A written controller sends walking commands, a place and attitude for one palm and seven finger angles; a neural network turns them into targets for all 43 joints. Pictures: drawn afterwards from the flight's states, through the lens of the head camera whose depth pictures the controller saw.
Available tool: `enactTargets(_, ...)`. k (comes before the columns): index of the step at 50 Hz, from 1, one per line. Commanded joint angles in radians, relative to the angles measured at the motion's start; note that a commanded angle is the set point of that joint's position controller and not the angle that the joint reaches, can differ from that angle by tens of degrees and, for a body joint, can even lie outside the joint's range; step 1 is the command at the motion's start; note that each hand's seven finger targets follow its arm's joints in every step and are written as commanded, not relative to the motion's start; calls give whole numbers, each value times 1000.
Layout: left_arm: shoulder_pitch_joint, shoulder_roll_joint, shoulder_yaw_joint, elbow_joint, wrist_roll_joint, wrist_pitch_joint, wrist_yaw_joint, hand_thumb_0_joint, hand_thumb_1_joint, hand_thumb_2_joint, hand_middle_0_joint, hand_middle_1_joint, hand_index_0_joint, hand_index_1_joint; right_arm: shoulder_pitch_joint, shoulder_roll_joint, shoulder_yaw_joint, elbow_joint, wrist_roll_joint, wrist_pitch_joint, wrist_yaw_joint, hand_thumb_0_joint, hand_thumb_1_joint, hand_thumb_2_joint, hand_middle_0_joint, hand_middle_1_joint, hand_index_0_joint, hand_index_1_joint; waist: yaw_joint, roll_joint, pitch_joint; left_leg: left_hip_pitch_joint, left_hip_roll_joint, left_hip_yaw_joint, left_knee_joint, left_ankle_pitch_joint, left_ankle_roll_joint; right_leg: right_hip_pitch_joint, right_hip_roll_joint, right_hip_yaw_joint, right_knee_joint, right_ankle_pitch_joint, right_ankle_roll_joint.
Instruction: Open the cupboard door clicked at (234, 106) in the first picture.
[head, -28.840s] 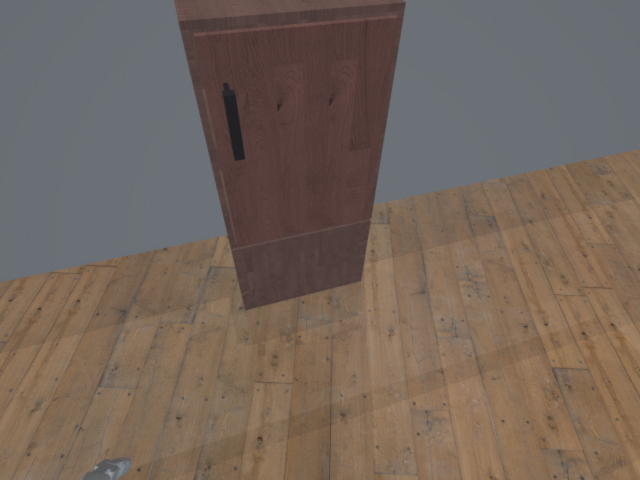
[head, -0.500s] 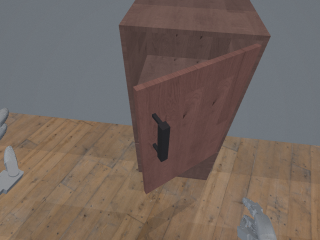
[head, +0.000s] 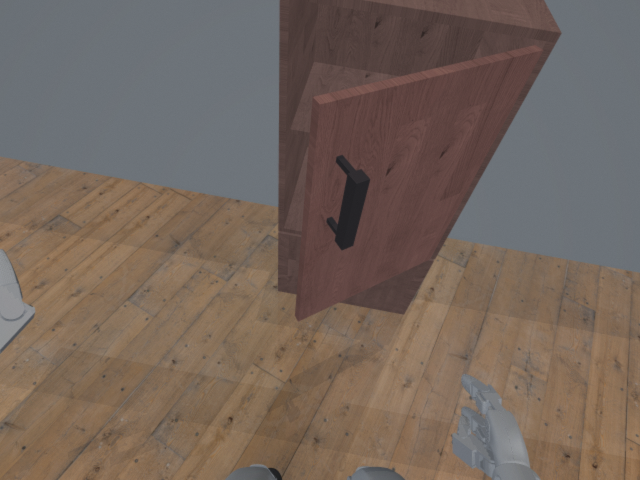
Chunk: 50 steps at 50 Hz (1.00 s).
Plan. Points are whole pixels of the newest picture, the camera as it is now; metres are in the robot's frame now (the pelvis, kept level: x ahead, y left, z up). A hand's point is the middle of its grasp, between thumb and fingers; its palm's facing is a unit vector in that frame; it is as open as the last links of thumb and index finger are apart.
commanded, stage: step back with the hand held close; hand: left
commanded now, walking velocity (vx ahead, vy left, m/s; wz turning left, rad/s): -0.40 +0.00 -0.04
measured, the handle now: (343, 204) +0.50 +0.00 +0.03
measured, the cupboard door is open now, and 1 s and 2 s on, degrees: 39 39 39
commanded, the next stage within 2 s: stop stepping back and stand still in 0.06 s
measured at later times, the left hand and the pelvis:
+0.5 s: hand out of the picture +0.08 +0.23 +0.17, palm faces +0.46 -0.78 -0.42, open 7.4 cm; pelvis -0.14 -0.03 -0.01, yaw -3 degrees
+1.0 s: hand out of the picture +0.02 +0.19 +0.16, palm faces +0.41 -0.78 -0.47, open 7.4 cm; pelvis -0.20 -0.06 +0.02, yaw -2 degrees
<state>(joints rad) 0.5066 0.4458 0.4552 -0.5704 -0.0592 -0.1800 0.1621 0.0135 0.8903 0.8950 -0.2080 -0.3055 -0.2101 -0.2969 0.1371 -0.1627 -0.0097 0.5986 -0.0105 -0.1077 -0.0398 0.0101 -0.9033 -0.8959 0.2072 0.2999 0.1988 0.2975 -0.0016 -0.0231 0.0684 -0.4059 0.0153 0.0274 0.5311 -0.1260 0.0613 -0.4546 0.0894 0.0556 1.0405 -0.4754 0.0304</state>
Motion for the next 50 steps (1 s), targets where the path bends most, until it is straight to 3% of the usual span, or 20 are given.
enactTargets(1, 25, 131, 86, -293, -14, -51, 9, 0, 900, 900, -200, -300, -200, -300, -44, -169, -61, -121, 7, -49, 3, 0, -900, -900, 200, 300, 200, 300, -13, 209, -236, 124, 271, -227, -271, 24, 86, 69, -19, -37, 0, -18, 15)
enactTargets(5, 28, 151, 110, -256, -25, -38, 18, 0, 900, 900, -200, -300, -200, -300, -55, -162, -45, -112, -3, -52, -7, 0, -900, -900, 200, 300, 200, 300, -14, 287, -214, 46, 240, -225, -419, -340, 38, 197, 12, -108, -174, -74, -12)
enactTargets(10, 125, 187, 156, -225, -49, -56, -1, 0, 900, 900, -200, -300, -200, -300, -34, -148, -37, -124, 1, -47, 1, 0, -900, -900, 200, 300, 200, 300, 14, 282, -277, 99, 94, -57, -318, -287, -83, 377, 23, -172, -697, -23, -69)
enactTargets(13, 130, 314, 258, -269, -37, -81, 10, 0, 900, 900, -200, -300, -200, -300, -54, -151, -30, -118, 4, -17, 7, 0, -900, -900, 200, 300, 200, 300, 33, -151, -208, 86, -62, -25, 445, -232, -109, 9, -406, 278, -927, 127, -171)
enactTargets(14, 116, 310, 255, -266, -37, -82, 23, 0, 900, 900, -200, -300, -200, -300, -30, -153, -17, -118, -2, -19, 6, 0, -900, -900, 200, 300, 200, 300, 14, -111, -208, -105, -40, -53, 527, -236, -103, 146, -430, 209, -844, 379, -180)
enactTargets(16, 99, 194, 165, -171, -25, -57, 6, 0, 900, 900, -200, -300, -200, -300, -16, -152, -35, -117, 34, -35, 1, 0, -900, -900, 200, 300, 200, 300, -11, -187, -195, -257, -8, -56, 483, -157, -81, 385, -307, 119, -666, 834, -72)
enactTargets(17, 84, 195, 168, -117, -15, -53, 15, 0, 900, 900, -200, -300, -200, -300, -40, -147, -24, -110, 29, -35, -14, 0, -900, -900, 200, 300, 200, 300, -6, -150, -162, -237, -4, -22, 404, -154, -72, 411, -303, 112, -655, 910, -84)
enactTargets(20, -78, 154, 84, -21, 9, -59, 21, 0, 900, 900, -200, -300, -200, -300, -27, -152, -16, -80, 28, -48, -36, 0, -900, -900, 200, 300, 200, 300, -5, -34, -114, 21, -43, 65, 115, -162, -24, 340, -280, 74, -614, 842, -87)
enactTargets(22, -155, 132, 34, 31, 18, -53, 26, 0, 900, 900, -200, -300, -200, -300, 9, -176, -33, -58, 26, -57, -43, 0, -900, -900, 200, 300, 200, 300, -33, -39, -155, 226, -76, 74, -54, -85, 18, 288, -242, 33, -477, 837, -18)
enactTargets(24, -183, 119, 5, 13, 19, -54, 26, 0, 900, 900, -200, -300, -200, -300, 26, -213, -47, -81, 34, -51, -43, 0, -900, -900, 200, 300, 200, 300, -36, 103, -209, 447, 120, -194, -51, 156, 129, 71, -131, -34, -222, 575, 58)
enactTargets(26, -167, 156, 41, -26, 31, -64, 31, 0, 900, 900, -200, -300, -200, -300, 29, -189, -44, -87, 19, -62, -30, 0, -900, -900, 200, 300, 200, 300, -19, 174, -146, 400, 293, -461, -150, 194, 237, -110, -78, -4, -57, -76, 34)
enactTargets(28, -117, 259, 123, -156, 31, -66, 25, 0, 900, 900, -200, -300, -200, -300, -9, -180, -41, -84, 1, -77, -29, 0, -900, -900, 200, 300, 200, 300, -5, 132, -116, 153, 264, -426, -248, -71, 189, 51, -114, -8, -99, -75, -17)
enactTargets(33, 105, 227, 179, -127, 27, -75, 33, 0, 900, 900, -200, -300, -200, -300, -37, -169, -35, -133, 12, -73, -39, 0, -900, -900, 200, 300, 200, 300, 22, 259, -74, -327, 113, -114, -227, -632, 35, 521, -67, -142, -405, 59, -43)
enactTargets(34, 113, 190, 151, -87, 34, -79, 30, 0, 900, 900, -200, -300, -200, -300, -29, -161, -39, -135, 9, -64, -39, 0, -900, -900, 200, 300, 200, 300, 25, 169, -40, -405, 63, -59, -61, -617, 2, 526, -106, -46, -499, -8, -76)
enactTargets(35, 89, 189, 146, -50, 37, -79, 25, 0, 900, 900, -200, -300, -200, -300, -20, -150, -49, -140, 8, -51, -34, 0, -900, -900, 200, 300, 200, 300, 22, -74, -17, -385, -13, 15, 265, -531, -33, 371, -253, 237, -712, -251, -150)
enactTargets(36, 29, 190, 139, -23, 36, -75, 20, 0, 900, 900, -200, -300, -200, -300, -37, -165, -61, -146, 8, -45, -28, 0, -900, -900, 200, 300, 200, 300, 25, -266, -2, -399, -49, -21, 600, -437, -53, 222, -476, 688, -949, -499, -230)
enactTargets(38, -104, 166, 126, 33, 46, -113, 6, 0, 900, 900, -200, -300, -200, -300, -20, -188, -69, -95, -5, -55, -22, 0, -900, -900, 200, 300, 200, 300, -31, -150, 71, -322, -10, -115, 747, -255, -64, 46, -450, 632, -984, -455, -177)
enactTargets(42, -128, 113, 43, 170, 41, -119, -13, 0, 900, 900, -200, -300, -200, -300, 12, -169, -46, -62, 12, -35, -25, 0, -900, -900, 200, 300, 200, 300, -29, -24, -32, -238, 13, -52, 649, -60, -68, 163, -320, 185, -844, 21, -93)
enactTargets(45, -166, 93, -11, 146, 43, -121, -4, 0, 900, 900, -200, -300, -200, -300, -10, -185, -58, -72, 19, -56, -32, 0, -900, -900, 200, 300, 200, 300, -14, -131, -52, -169, 0, -14, 483, -78, -58, 217, -310, 129, -865, 73, -23)
enactTargets(50, -69, 175, 83, -99, 43, -132, 33, 0, 900, 900, -200, -300, -200, -300, -26, -157, -52, -103, 9, -89, -36, 0, -900, -900, 200, 300, 200, 300, 27, -169, -148, -17, -18, 59, 129, -150, -39, 355, -338, 131, -848, 168, -83)
